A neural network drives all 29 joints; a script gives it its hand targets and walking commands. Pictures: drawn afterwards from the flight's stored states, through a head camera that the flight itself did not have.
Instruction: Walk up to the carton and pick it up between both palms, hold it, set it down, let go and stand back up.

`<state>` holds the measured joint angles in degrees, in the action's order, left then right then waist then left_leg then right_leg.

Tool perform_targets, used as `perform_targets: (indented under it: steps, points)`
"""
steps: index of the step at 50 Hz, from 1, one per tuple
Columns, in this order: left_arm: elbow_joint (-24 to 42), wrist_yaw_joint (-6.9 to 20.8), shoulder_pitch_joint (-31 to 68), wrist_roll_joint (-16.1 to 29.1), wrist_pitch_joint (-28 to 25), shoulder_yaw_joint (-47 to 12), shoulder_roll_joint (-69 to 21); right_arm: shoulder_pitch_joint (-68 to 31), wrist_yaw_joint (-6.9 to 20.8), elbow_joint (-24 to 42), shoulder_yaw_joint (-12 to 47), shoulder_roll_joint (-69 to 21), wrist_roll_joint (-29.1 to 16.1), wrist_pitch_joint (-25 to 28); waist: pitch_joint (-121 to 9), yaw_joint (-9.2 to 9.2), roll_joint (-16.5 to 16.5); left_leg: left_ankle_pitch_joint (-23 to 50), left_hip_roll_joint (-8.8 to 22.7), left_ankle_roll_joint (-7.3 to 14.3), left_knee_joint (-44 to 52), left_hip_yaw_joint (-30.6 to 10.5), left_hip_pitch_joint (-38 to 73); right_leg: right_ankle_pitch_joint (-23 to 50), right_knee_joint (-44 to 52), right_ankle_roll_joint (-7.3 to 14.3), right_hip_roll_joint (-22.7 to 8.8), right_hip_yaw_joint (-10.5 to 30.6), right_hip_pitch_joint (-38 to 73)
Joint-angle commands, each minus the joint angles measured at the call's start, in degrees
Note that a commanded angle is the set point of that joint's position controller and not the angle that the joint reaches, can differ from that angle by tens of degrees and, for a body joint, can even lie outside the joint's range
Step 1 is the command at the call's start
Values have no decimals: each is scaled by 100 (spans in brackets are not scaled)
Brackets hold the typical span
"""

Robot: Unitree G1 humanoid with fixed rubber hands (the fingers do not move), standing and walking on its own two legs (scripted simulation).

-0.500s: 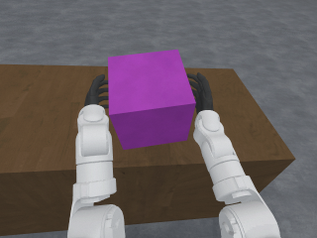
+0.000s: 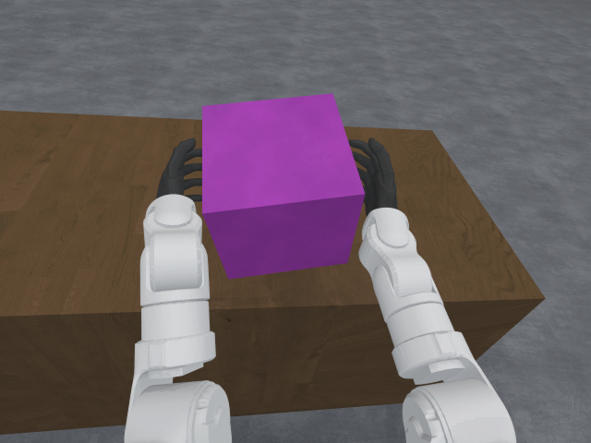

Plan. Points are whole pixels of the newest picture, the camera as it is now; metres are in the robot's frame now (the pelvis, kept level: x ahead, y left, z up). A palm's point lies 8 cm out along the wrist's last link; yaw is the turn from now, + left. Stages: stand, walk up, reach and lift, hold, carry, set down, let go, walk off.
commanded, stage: hold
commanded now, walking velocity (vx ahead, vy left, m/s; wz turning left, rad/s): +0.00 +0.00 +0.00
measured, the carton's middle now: (279, 189) +0.39 +0.02 +0.15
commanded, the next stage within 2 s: none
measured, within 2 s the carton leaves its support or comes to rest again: neither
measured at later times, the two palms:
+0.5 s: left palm (178, 200) +0.36 +0.14 +0.16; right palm (382, 203) +0.35 -0.12 +0.17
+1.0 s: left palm (176, 202) +0.36 +0.15 +0.16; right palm (380, 203) +0.35 -0.11 +0.17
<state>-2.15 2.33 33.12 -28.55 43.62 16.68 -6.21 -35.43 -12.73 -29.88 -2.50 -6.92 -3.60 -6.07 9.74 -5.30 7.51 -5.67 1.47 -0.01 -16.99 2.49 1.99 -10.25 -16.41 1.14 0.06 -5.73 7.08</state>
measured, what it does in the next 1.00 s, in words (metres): stands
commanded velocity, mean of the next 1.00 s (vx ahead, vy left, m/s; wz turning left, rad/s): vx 0.00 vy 0.00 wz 0.00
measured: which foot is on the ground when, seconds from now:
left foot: down 0.00-1.00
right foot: down 0.00-1.00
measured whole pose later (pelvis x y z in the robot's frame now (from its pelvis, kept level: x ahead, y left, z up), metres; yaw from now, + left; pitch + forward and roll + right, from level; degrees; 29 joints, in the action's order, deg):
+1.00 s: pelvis +0.00 +0.00 +0.00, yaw +1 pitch -14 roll +0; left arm 0.0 2.6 30.6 -27.9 43.0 15.9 -6.4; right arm -33.0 -13.8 -27.4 0.2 -6.1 -4.9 -5.4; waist 9.8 -5.6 7.0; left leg -6.0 1.6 -0.3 -17.3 1.9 2.5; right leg -10.6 -16.1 1.3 0.2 -6.4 8.1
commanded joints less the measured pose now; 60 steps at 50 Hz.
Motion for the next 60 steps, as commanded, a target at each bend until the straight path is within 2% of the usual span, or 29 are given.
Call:
perform_targets:
  steps: [1, 2, 3, 4, 5, 6, 10, 11, 13, 14, 15, 19, 21, 24, 26, 28, 30, 31, 34, 36, 38, 39, 43, 45, 48, 52, 55, 58, 60]
  points:
    - [852, 800, 3292, 864, -514, -2366, -2454, -3570, 725, 1177, 1641, -1864, -195, 286, -2411, -86, -1069, 1015, -80, 19, 9, 143, 1328, 564, 324, -217, 114, -278, -536]
    - [735, 797, 3213, 811, -489, -2306, -2402, -3562, 714, 1140, 1608, -1784, -148, 283, -2301, -106, -1032, 934, -88, 24, -8, 159, 1367, 446, 389, -206, 106, -268, -586]
    - [897, 800, 3343, 895, -518, -2411, -2459, -3696, 701, 1293, 1711, -1927, -178, 327, -2545, -70, -977, 1073, -98, 53, -72, 154, 1380, 592, 353, -232, 113, -296, -612]
    - [1009, 797, 3248, 986, -549, -2493, -2499, -3614, 666, 1421, 1778, -1938, -213, 351, -2696, -146, -918, 1253, -103, 39, -146, 145, 1435, 861, 329, -253, 136, -285, -485]
    - [849, 813, 3070, 929, -523, -2422, -2441, -3524, 622, 1363, 1818, -1913, -225, 323, -2518, -144, -837, 1300, -126, 44, -169, 131, 1488, 971, 352, -264, 135, -272, -422]
    - [820, 833, 2966, 913, -496, -2392, -2414, -3454, 586, 1407, 1874, -1870, -262, 296, -2454, -126, -845, 1255, -156, 53, -150, 135, 1463, 1118, 367, -277, 106, -258, -354]
    - [911, 867, 3102, 893, -499, -2350, -2396, -3340, 601, 1203, 1768, -1857, -230, 249, -2215, -204, -901, 834, -141, 34, 21, 149, 1274, 693, 403, -290, 90, -278, -431]
    - [862, 860, 3088, 864, -488, -2377, -2410, -3401, 619, 1258, 1804, -1894, -230, 266, -2223, -115, -929, 903, -127, 42, 22, 140, 1245, 679, 373, -276, 86, -283, -452]
    - [897, 847, 3033, 898, -519, -2391, -2458, -3387, 616, 1326, 1783, -1866, -213, 287, -2160, -144, -895, 986, -122, 31, 9, 147, 1240, 737, 372, -251, 103, -275, -434]
    - [729, 868, 3011, 846, -492, -2290, -2393, -3469, 613, 1344, 1818, -1877, -215, 274, -2063, -87, -842, 840, -141, 72, 35, 161, 1218, 630, 411, -262, 80, -256, -436]
    - [678, 879, 3025, 879, -480, -2312, -2403, -3544, 607, 1408, 1750, -1893, -191, 271, -1970, -124, -811, 627, -154, 100, 72, 179, 1128, 518, 439, -280, 68, -254, -476]
    - [996, 852, 3205, 1015, -559, -2493, -2383, -3482, 596, 1474, 1804, -1938, -200, 302, -2364, -213, -915, 866, -150, 63, -27, 160, 1241, 875, 358, -294, 66, -248, -416]
    - [1113, 835, 3395, 1042, -638, -2509, -2353, -3528, 608, 1525, 1879, -2025, -240, 312, -2554, -157, -933, 840, -186, 82, -47, 157, 1196, 1001, 323, -324, 41, -237, -381]
    - [822, 882, 3123, 979, -586, -2369, -2315, -3516, 582, 1526, 1904, -1988, -168, 300, -2333, -152, -688, 707, -198, 163, 6, 168, 1117, 1127, 355, -358, 27, -199, -311]
    - [674, 910, 2913, 853, -508, -2194, -2236, -3313, 566, 1273, 1870, -1876, -216, 222, -2098, -101, -726, 526, -181, 169, 101, 161, 1017, 913, 365, -327, 21, -200, -258]
    - [864, 901, 3131, 906, -515, -2268, -2319, -3479, 608, 1376, 1779, -1899, -185, 257, -2231, -87, -843, 394, -185, 153, 115, 188, 1066, 622, 392, -310, 7, -221, -431]
    - [926, 865, 3249, 953, -553, -2367, -2365, -3369, 630, 1212, 1723, -1919, -156, 250, -2254, -219, -971, 573, -166, 94, 61, 158, 1199, 676, 374, -291, 27, -259, -499]
    - [920, 860, 3272, 932, -555, -2354, -2336, -3453, 645, 1243, 1752, -1909, -165, 266, -2295, -142, -944, 678, -153, 75, 44, 169, 1221, 677, 363, -275, 49, -288, -503]
    - [831, 858, 3305, 926, -579, -2307, -2349, -3364, 660, 1075, 1674, -1938, -111, 229, -2114, -203, -875, 543, -153, 113, 77, 161, 1133, 538, 401, -286, 52, -267, -534]
    - [842, 890, 3281, 933, -590, -2280, -2350, -3445, 651, 1242, 1747, -1973, -104, 277, -2305, -128, -747, 601, -159, 132, 76, 171, 1176, 716, 373, -327, 52, -262, -420]
    - [1093, 860, 3143, 982, -628, -2428, -2354, -3533, 589, 1619, 2038, -2028, -257, 388, -2766, -79, -827, 1441, -174, 78, -181, 124, 1392, 1558, 245, -350, 83, -235, -160]
    - [928, 866, 3013, 924, -586, -2388, -2333, -3504, 544, 1584, 2038, -1919, -293, 359, -2573, -118, -852, 1407, -192, 68, -202, 137, 1401, 1571, 283, -351, 82, -223, -160]
    - [708, 869, 2992, 842, -506, -2254, -2248, -3262, 601, 1177, 1865, -1858, -181, 247, -2016, -107, -794, 635, -156, 123, 84, 170, 1195, 608, 407, -291, 72, -256, -452]
    - [857, 866, 3044, 902, -513, -2276, -2342, -3415, 633, 1418, 1833, -1907, -212, 297, -2089, -70, -804, 565, -169, 141, 114, 185, 1037, 651, 395, -283, 53, -241, -372]
    - [1109, 826, 3099, 1040, -583, -2534, -2388, -3509, 600, 1682, 1996, -1881, -266, 395, -2599, -154, -866, 1186, -160, 50, -127, 125, 1379, 1247, 301, -294, 85, -258, -342]
    - [771, 865, 3090, 866, -521, -2186, -2238, -3293, 647, 1150, 1777, -1867, -131, 233, -2006, -88, -823, 433, -155, 174, 149, 192, 1078, 476, 424, -281, 31, -222, -450]
    - [983, 865, 3165, 895, -535, -2345, -2375, -3184, 664, 1059, 1588, -1833, -135, 251, -2058, -252, -1014, 737, -137, 37, 71, 153, 1211, 646, 369, -248, 57, -246, -418]
    - [1000, 837, 3109, 975, -573, -2447, -2333, -3482, 624, 1516, 1850, -1848, -259, 383, -2601, -133, -991, 1145, -161, 21, -126, 135, 1350, 989, 317, -283, 81, -276, -398]
    - [1110, 823, 3116, 982, -603, -2451, -2295, -3379, 615, 1413, 1962, -1935, -264, 361, -2528, -94, -886, 1261, -154, 51, -120, 149, 1376, 1115, 298, -300, 95, -294, -384]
